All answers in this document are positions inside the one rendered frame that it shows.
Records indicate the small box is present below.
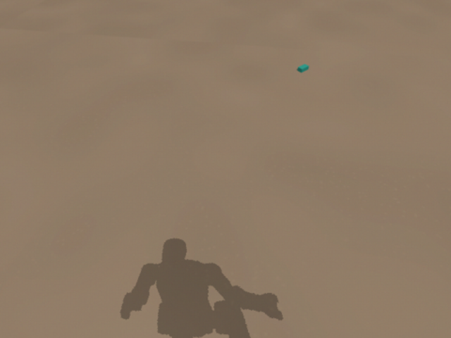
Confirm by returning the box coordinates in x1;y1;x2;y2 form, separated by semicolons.
297;64;309;73

